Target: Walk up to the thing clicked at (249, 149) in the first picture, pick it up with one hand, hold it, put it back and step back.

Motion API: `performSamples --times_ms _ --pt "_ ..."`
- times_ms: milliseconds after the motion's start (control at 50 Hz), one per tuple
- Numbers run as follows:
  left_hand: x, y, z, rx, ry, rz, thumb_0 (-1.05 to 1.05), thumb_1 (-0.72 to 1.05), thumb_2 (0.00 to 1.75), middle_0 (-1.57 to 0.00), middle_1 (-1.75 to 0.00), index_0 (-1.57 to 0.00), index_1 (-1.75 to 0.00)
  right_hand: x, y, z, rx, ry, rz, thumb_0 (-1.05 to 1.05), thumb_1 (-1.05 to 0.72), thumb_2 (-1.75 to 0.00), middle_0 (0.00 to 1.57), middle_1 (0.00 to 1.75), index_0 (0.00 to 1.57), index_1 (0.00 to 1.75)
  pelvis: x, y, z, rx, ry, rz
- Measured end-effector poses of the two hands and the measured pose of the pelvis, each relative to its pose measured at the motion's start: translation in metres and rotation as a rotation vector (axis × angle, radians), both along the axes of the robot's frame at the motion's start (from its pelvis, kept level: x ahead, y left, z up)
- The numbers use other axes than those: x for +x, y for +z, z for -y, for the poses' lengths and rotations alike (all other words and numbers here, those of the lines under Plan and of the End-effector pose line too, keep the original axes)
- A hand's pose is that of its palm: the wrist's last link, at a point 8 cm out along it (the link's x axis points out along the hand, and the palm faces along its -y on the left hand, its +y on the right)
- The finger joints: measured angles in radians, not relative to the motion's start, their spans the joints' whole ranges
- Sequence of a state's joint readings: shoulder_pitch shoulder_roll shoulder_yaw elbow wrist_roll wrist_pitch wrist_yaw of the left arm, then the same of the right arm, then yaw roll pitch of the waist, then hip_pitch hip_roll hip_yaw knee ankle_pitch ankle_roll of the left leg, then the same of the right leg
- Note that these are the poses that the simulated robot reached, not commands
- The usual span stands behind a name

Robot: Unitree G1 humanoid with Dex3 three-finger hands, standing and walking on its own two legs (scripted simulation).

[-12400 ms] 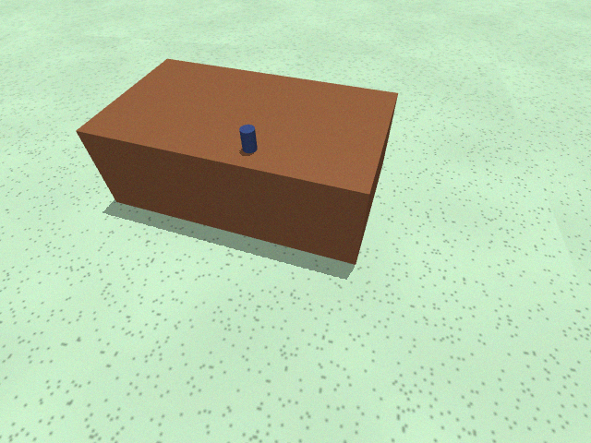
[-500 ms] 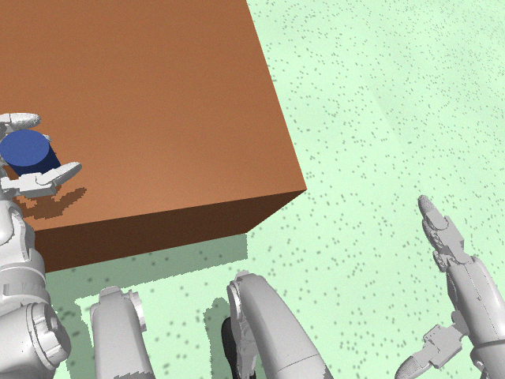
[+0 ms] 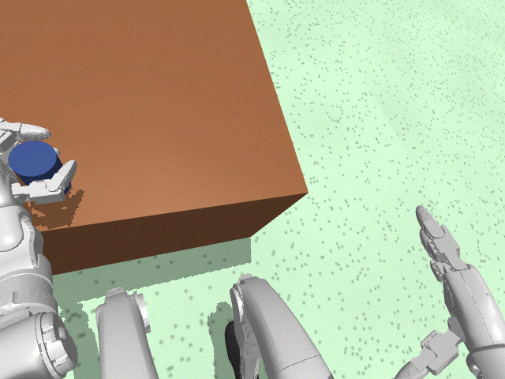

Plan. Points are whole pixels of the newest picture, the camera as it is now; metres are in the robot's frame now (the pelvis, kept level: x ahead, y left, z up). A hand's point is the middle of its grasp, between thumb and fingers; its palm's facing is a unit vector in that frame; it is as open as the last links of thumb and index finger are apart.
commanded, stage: settle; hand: left
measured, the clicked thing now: (42, 172) +0.47 +0.23 -0.08
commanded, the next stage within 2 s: lift in 0.88 s
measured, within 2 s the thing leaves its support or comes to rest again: neither
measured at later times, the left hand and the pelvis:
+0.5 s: hand (24, 143) +0.47 +0.24 -0.01, palm faces +0.27 -0.96 +0.00, open 8.2 cm; pelvis +0.01 +0.00 +0.03, yaw +1 degrees
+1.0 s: hand (22, 125) +0.48 +0.23 +0.02, palm faces +0.26 -0.97 +0.00, open 8.2 cm; pelvis +0.01 +0.00 +0.05, yaw +1 degrees
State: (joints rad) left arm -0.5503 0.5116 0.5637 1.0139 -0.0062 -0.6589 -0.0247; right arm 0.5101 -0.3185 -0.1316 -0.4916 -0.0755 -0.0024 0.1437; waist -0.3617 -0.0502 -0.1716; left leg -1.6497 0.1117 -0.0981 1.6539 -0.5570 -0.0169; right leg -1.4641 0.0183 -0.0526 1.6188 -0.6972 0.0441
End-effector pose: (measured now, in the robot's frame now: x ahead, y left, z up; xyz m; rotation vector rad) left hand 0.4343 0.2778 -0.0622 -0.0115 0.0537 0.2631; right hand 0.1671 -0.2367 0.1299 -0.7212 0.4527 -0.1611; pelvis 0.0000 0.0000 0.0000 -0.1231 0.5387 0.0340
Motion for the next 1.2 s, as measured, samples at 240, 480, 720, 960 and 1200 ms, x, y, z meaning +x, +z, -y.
performSamples --times_ms 240,480,720,960,1200 --pt "0.003 0.039 0.0 0.012 0.003 0.003 0.0 -0.21 1.08 -0.82 -1.14 -0.86 -1.14 0.002 -0.007 0.003 0.087 -0.039 -0.001 -0.01 0.53 -0.05 0.06 0.06 0.07 0.05 0.003 0.017 -0.002 0.007 0.004 0.024" --pt "0.003 0.055 -0.004 0.002 0.006 0.001 0.0 -0.21 1.1 -0.81 -1.15 -0.85 -1.15 0.006 -0.001 0.001 0.107 -0.037 -0.017 -0.01 0.53 -0.05 0.06 0.05 0.07 0.05 0.006 0.03 -0.003 0.014 0.01 0.039" --pt "0.007 0.07 -0.001 0.012 0.004 0.009 0.0 -0.22 1.11 -0.81 -1.15 -0.85 -1.15 0.008 -0.007 0.002 0.141 -0.052 -0.047 -0.01 0.53 -0.05 0.06 0.05 0.07 0.05 0.01 0.039 -0.001 0.017 0.012 0.046" --pt "0.011 0.084 0.002 0.01 0.002 0.011 0.0 -0.22 1.11 -0.81 -1.15 -0.85 -1.15 0.009 -0.011 0.004 0.172 -0.072 -0.06 -0.01 0.53 -0.05 0.06 0.05 0.07 0.05 0.013 0.047 -0.001 0.023 0.01 0.051" --pt "0.008 0.1 0.001 0.016 -0.001 0.016 0.0 -0.22 1.11 -0.81 -1.15 -0.85 -1.15 0.015 -0.004 0.01 0.164 -0.092 -0.074 -0.01 0.53 -0.05 0.06 0.05 0.07 0.05 0.018 0.058 -0.003 0.027 0.012 0.068"
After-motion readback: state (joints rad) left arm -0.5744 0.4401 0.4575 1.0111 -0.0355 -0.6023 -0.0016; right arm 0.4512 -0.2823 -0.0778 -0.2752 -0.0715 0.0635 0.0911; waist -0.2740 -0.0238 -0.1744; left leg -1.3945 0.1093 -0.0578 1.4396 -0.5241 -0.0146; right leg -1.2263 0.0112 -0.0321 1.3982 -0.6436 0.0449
